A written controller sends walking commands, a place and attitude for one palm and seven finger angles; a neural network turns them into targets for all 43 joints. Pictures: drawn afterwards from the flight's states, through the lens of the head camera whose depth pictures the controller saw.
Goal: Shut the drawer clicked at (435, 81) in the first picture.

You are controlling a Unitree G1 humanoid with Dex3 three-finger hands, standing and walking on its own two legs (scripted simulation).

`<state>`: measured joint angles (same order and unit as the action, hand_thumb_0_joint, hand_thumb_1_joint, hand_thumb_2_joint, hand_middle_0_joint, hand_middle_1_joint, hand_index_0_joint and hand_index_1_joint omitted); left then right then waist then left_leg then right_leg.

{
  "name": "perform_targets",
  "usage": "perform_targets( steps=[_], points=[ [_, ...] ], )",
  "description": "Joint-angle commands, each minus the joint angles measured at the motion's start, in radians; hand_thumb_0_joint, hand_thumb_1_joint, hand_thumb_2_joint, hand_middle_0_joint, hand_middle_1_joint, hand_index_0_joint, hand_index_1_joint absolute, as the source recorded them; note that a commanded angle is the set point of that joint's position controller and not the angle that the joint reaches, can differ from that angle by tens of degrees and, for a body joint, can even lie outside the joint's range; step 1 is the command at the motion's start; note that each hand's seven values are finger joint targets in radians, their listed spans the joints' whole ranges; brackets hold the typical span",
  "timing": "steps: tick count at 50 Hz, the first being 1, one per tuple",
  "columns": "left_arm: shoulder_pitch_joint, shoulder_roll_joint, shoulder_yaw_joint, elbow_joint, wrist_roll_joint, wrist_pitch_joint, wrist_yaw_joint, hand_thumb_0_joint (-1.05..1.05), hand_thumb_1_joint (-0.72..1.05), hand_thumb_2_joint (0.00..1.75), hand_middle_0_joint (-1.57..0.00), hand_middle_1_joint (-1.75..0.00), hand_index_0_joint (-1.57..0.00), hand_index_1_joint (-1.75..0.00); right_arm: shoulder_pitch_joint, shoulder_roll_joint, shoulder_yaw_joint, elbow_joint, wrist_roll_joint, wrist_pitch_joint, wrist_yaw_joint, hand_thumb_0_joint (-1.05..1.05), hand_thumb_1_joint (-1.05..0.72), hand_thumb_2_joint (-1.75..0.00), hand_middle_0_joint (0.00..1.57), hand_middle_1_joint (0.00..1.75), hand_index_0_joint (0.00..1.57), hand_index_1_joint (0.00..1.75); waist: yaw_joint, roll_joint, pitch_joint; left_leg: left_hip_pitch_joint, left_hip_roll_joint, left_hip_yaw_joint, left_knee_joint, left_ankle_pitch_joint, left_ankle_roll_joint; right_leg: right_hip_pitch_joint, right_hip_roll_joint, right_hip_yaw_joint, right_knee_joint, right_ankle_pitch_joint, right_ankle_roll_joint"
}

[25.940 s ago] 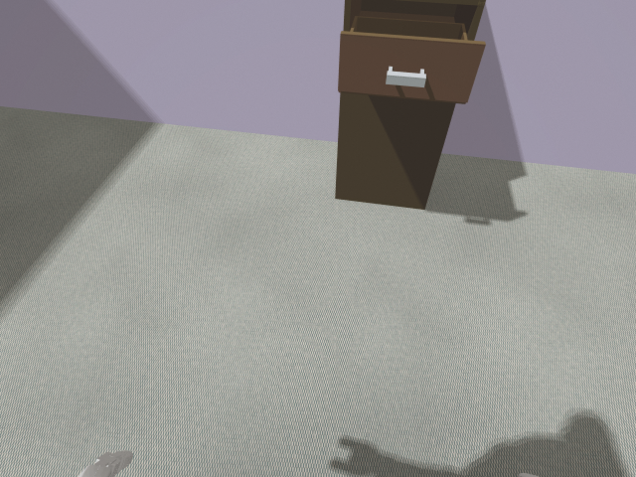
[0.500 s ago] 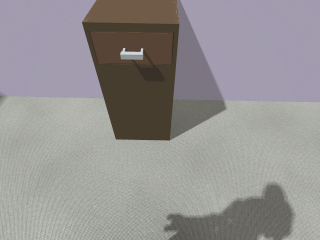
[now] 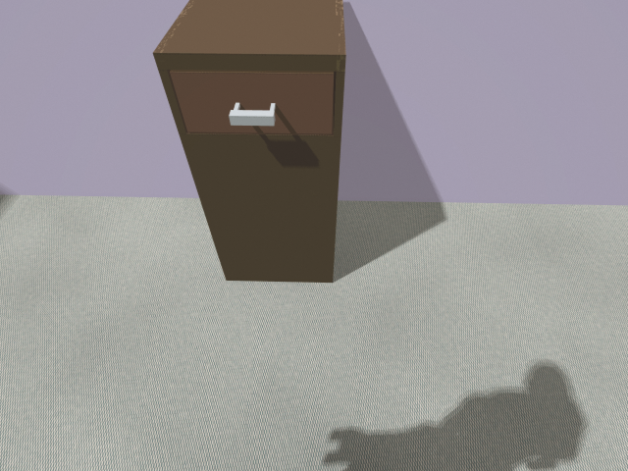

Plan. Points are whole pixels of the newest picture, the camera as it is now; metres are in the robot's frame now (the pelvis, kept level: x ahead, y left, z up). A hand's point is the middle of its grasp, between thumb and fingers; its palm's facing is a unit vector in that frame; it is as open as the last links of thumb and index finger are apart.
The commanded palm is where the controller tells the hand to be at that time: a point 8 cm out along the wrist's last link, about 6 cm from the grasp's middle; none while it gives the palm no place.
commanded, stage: look to check the result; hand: left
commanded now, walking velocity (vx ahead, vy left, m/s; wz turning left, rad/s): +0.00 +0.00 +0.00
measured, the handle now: (253, 112) +0.86 +0.20 -0.01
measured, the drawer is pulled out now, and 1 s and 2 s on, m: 0.00 0.00 0.00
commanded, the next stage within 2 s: stand and wait in 0.08 s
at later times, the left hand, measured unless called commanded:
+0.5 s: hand out of the picture +0.07 +0.22 -0.16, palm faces -0.02 -0.95 -0.30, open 7.3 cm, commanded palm none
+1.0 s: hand out of the picture +0.05 +0.23 -0.16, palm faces -0.02 -0.95 -0.30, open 7.3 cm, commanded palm none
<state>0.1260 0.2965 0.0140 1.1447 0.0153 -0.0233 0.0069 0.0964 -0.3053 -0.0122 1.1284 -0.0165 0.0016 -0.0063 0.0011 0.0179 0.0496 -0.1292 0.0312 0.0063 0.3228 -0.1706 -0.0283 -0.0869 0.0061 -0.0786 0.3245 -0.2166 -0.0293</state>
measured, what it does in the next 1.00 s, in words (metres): stands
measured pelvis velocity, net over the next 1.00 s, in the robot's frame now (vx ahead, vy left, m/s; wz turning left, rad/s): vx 0.00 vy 0.00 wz -0.02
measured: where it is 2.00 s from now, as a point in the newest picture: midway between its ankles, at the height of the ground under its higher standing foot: outside the picture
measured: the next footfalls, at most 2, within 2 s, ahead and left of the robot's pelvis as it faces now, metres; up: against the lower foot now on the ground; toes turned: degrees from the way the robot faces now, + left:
none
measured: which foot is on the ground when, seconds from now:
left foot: down 0.00-1.00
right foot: down 0.00-1.00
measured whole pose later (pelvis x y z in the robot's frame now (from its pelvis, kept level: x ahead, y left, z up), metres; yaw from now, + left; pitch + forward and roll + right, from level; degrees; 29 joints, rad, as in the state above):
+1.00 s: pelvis +0.00 +0.00 +0.00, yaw -1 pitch -2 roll +0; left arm 0.15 0.28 0.01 1.15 0.01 -0.02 0.01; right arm 0.15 -0.28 -0.01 1.15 -0.02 0.00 -0.01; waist -0.01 0.01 0.05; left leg -0.11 0.04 0.02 0.31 -0.16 -0.03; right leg -0.07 0.01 -0.06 0.31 -0.20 -0.03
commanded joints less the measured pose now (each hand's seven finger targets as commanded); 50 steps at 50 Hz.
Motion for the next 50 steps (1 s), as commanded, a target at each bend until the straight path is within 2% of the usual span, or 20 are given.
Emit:
perform_targets(
  steps=[1,5,9,11,20,21,25,30,50],
  points=[
    [-0.02,0.196,0.038,-0.058,-0.005,-0.016,0.013,0.0,0.9,0.9,-0.2,-0.3,-0.2,-0.3,-0.007,-0.17,-0.033,-0.048,0.001,-0.016,-0.016,0.0,-0.9,-0.9,0.2,0.3,0.2,0.3,-0.007,-0.022,-0.078,0.047,0.092,-0.061,-0.016,0.187,0.039,0.001,-0.147,0.113,-0.062,0.266,-0.006],
    [-0.016,0.193,0.038,-0.055,-0.005,-0.014,0.012,0.0,0.9,0.9,-0.2,-0.3,-0.2,-0.3,0.0,-0.167,-0.031,-0.046,-0.002,-0.015,-0.016,0.0,-0.9,-0.9,0.2,0.3,0.2,0.3,-0.005,-0.031,-0.063,0.04,0.091,-0.06,-0.022,0.159,0.037,-0.007,-0.144,0.117,-0.072,0.229,-0.006],
    [-0.012,0.19,0.039,-0.055,-0.006,-0.015,0.013,0.0,0.9,0.9,-0.2,-0.3,-0.2,-0.3,0.007,-0.165,-0.031,-0.043,-0.001,-0.016,-0.017,0.0,-0.9,-0.9,0.2,0.3,0.2,0.3,-0.005,-0.032,-0.076,0.049,0.093,-0.056,-0.021,0.17,0.037,0.003,-0.145,0.114,-0.071,0.245,-0.006],
    [-0.012,0.191,0.038,-0.055,-0.007,-0.015,0.012,0.0,0.9,0.9,-0.2,-0.3,-0.2,-0.3,0.01,-0.164,-0.03,-0.041,-0.001,-0.017,-0.018,0.0,-0.9,-0.9,0.2,0.3,0.2,0.3,-0.004,-0.014,-0.084,0.048,0.094,-0.055,-0.022,0.181,0.036,0.014,-0.144,0.116,-0.065,0.259,-0.008],
    [-0.004,0.181,0.039,-0.054,-0.008,-0.015,0.014,0.0,0.9,0.9,-0.2,-0.3,-0.2,-0.3,0.029,-0.154,-0.029,-0.036,-0.001,-0.018,-0.02,0.0,-0.9,-0.9,0.2,0.3,0.2,0.3,-0.004,-0.026,-0.071,0.045,0.095,-0.054,-0.025,0.178,0.036,0.016,-0.142,0.115,-0.068,0.262,-0.008],
    [-0.003,0.182,0.038,-0.053,-0.008,-0.014,0.013,0.0,0.9,0.9,-0.2,-0.3,-0.2,-0.3,0.028,-0.154,-0.028,-0.034,0.0,-0.017,-0.02,0.0,-0.9,-0.9,0.2,0.3,0.2,0.3,-0.003,-0.012,-0.067,0.043,0.094,-0.052,-0.027,0.171,0.035,0.014,-0.142,0.118,-0.071,0.253,-0.008],
    [0.001,0.178,0.038,-0.055,-0.008,-0.015,0.014,0.0,0.9,0.9,-0.2,-0.3,-0.2,-0.3,0.039,-0.148,-0.028,-0.032,-0.001,-0.018,-0.02,0.0,-0.9,-0.9,0.2,0.3,0.2,0.3,-0.003,-0.029,-0.064,0.04,0.095,-0.054,-0.028,0.176,0.036,0.016,-0.141,0.114,-0.069,0.258,-0.008],
    [0.002,0.171,0.037,-0.054,-0.007,-0.013,0.013,0.0,0.9,0.9,-0.2,-0.3,-0.2,-0.3,0.041,-0.144,-0.028,-0.029,-0.002,-0.017,-0.02,0.0,-0.9,-0.9,0.2,0.3,0.2,0.3,-0.004,-0.012,-0.042,0.036,0.093,-0.055,-0.033,0.154,0.035,-0.003,-0.139,0.12,-0.078,0.217,-0.009],
    [0.009,0.173,0.035,-0.049,-0.006,-0.015,0.011,0.0,0.9,0.9,-0.2,-0.3,-0.2,-0.3,0.047,-0.15,-0.03,-0.029,-0.001,-0.021,-0.018,0.0,-0.9,-0.9,0.2,0.3,0.2,0.3,-0.006,-0.022,-0.039,0.037,0.096,-0.062,-0.046,0.128,0.039,-0.022,-0.134,0.126,-0.087,0.153,-0.01]
  ],
)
